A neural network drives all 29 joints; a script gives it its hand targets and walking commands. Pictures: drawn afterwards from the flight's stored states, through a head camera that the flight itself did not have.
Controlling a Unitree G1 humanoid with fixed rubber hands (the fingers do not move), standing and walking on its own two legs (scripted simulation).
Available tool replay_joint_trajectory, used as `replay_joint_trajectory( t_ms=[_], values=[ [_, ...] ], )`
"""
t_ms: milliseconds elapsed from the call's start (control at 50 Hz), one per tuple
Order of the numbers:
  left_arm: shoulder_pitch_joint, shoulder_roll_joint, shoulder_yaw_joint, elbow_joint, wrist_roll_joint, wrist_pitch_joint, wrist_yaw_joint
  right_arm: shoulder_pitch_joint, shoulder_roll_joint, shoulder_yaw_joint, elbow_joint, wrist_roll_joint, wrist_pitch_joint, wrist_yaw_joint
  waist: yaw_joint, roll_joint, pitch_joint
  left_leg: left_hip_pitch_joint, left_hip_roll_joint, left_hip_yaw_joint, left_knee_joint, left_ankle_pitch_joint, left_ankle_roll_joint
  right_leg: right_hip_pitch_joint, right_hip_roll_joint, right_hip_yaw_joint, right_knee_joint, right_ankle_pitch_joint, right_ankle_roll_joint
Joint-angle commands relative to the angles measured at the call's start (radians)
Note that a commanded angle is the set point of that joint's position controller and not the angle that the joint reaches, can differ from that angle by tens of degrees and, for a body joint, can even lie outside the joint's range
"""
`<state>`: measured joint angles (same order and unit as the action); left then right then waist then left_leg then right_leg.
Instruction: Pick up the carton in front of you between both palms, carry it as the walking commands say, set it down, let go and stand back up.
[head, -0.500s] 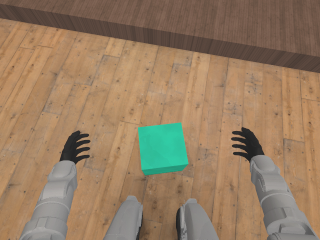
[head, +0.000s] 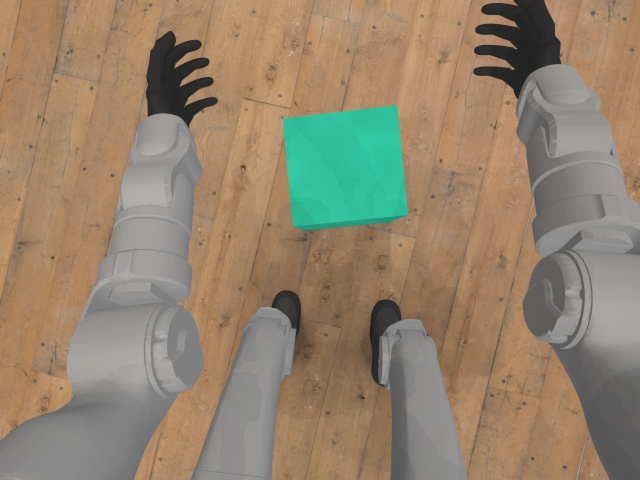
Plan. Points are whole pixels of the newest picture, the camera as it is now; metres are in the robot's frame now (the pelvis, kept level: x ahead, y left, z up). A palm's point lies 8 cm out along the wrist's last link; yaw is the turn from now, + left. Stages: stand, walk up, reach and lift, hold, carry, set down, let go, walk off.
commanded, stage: reach and lift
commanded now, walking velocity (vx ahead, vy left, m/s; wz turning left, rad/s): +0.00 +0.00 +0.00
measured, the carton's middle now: (344, 177) +0.50 +0.02 -0.52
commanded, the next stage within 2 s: none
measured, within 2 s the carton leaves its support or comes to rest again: leaves its support in 1.64 s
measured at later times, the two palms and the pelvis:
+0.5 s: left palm (228, 169) +0.47 +0.21 -0.33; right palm (459, 150) +0.52 -0.17 -0.34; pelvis -0.01 +0.01 -0.18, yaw +2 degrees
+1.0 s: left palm (251, 172) +0.48 +0.20 -0.45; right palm (435, 164) +0.52 -0.16 -0.46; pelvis -0.03 +0.01 -0.27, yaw +3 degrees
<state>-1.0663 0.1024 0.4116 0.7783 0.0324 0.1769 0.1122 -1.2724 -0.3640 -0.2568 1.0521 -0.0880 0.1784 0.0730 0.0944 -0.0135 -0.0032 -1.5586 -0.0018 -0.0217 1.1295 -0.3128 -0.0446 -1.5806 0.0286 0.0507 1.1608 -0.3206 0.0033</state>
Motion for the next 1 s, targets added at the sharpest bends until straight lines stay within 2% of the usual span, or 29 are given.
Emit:
replay_joint_trajectory(
  t_ms=[0,80,160,220,300,340,440,560,640,720,800,840,900,940,980],
  values=[
    [-0.121,0.085,0.038,-0.096,0.03,-0.059,-0.014,-0.195,-0.065,-0.038,-0.104,-0.034,-0.048,-0.007,0.019,-0.12,-1.006,0.328,-0.073,0.112,-0.042,0.24,-0.027,0.636,0.042,-0.039,-0.055,0.293,0.023],
    [-0.066,0.061,0.052,-0.061,0.043,-0.112,-0.03,-0.116,-0.006,-0.054,-0.101,-0.041,-0.084,-0.026,0.003,-0.114,-0.965,0.155,-0.072,0.102,0.052,0.3,-0.032,0.524,0.033,-0.015,0.05,0.42,0.025],
    [-0.03,0.063,0.041,-0.022,0.032,-0.144,-0.031,-0.055,0.007,-0.041,-0.097,-0.022,-0.11,-0.049,-0.008,-0.091,-0.952,0.049,-0.069,0.094,0.18,0.322,-0.041,0.344,0.031,-0.014,0.179,0.428,0.029],
    [-0.048,0.084,0.006,-0.024,-0.007,-0.158,-0.02,-0.064,-0.021,-0.011,-0.123,0.013,-0.126,-0.068,-0.017,-0.081,-1.015,0.014,-0.07,0.09,0.286,0.354,-0.044,0.256,0.034,-0.02,0.281,0.427,0.028],
    [-0.08,0.134,-0.071,-0.054,-0.093,-0.162,0.007,-0.108,-0.083,0.07,-0.177,0.099,-0.136,-0.094,-0.022,-0.088,-1.171,0.031,-0.074,0.09,0.425,0.396,-0.045,0.241,0.03,-0.028,0.424,0.44,0.032],
    [-0.107,0.158,-0.104,-0.068,-0.131,-0.157,0.02,-0.141,-0.11,0.108,-0.2,0.141,-0.133,-0.102,-0.017,-0.096,-1.217,0.027,-0.073,0.095,0.487,0.374,-0.045,0.231,0.028,-0.035,0.486,0.405,0.034],
    [-0.208,0.195,-0.155,-0.092,-0.195,-0.127,0.045,-0.252,-0.163,0.163,-0.217,0.207,-0.109,-0.113,-0.016,-0.112,-1.237,-0.021,-0.061,0.116,0.594,0.222,-0.04,0.189,0.023,-0.062,0.592,0.234,0.032],
    [-0.355,0.218,-0.169,0.027,-0.212,-0.099,0.061,-0.381,-0.19,0.191,-0.067,0.238,-0.088,-0.115,-0.011,-0.103,-1.015,-0.114,-0.038,0.12,0.679,-0.012,-0.033,-0.005,-0.003,-0.07,0.656,-0.054,0.025],
    [-0.426,0.23,-0.175,0.132,-0.212,-0.115,0.057,-0.432,-0.202,0.203,0.044,0.247,-0.104,-0.112,-0.012,-0.075,-0.894,-0.135,-0.026,0.109,0.738,-0.059,-0.032,-0.103,-0.018,-0.056,0.706,-0.116,0.019],
    [-0.488,0.248,-0.19,0.197,-0.221,-0.142,0.05,-0.478,-0.215,0.217,0.101,0.257,-0.132,-0.114,-0.016,-0.053,-0.839,-0.138,-0.019,0.096,0.799,-0.032,-0.033,-0.148,-0.026,-0.042,0.764,-0.092,0.015],
    [-0.535,0.273,-0.219,0.192,-0.254,-0.168,0.056,-0.534,-0.236,0.247,0.072,0.283,-0.157,-0.128,-0.018,-0.058,-0.919,-0.104,-0.02,0.092,0.858,0.054,-0.033,-0.084,-0.027,-0.038,0.826,-0.007,0.016],
    [-0.552,0.27,-0.235,0.175,-0.269,-0.18,0.06,-0.544,-0.241,0.247,0.04,0.291,-0.167,-0.136,-0.031,-0.06,-0.918,-0.12,-0.027,0.09,0.872,0.075,-0.029,-0.088,-0.025,-0.04,0.84,0.014,0.015],
    [-0.508,0.23,-0.284,0.215,-0.314,-0.187,0.047,-0.494,-0.21,0.263,0.032,0.297,-0.179,-0.144,-0.066,-0.075,-0.932,-0.122,-0.037,0.085,0.904,0.156,-0.029,-0.041,-0.023,-0.039,0.866,0.114,0.018],
    [-0.471,0.23,-0.288,0.217,-0.316,-0.191,0.045,-0.461,-0.195,0.263,0.017,0.298,-0.183,-0.147,-0.064,-0.078,-0.956,-0.123,-0.043,0.088,0.912,0.177,-0.028,-0.017,-0.02,-0.04,0.875,0.147,0.021],
    [-0.434,0.234,-0.28,0.208,-0.311,-0.194,0.052,-0.438,-0.181,0.27,-0.004,0.306,-0.183,-0.15,-0.049,-0.084,-0.989,-0.116,-0.047,0.094,0.911,0.189,-0.026,0.01,-0.014,-0.043,0.879,0.166,0.023]
  ],
)
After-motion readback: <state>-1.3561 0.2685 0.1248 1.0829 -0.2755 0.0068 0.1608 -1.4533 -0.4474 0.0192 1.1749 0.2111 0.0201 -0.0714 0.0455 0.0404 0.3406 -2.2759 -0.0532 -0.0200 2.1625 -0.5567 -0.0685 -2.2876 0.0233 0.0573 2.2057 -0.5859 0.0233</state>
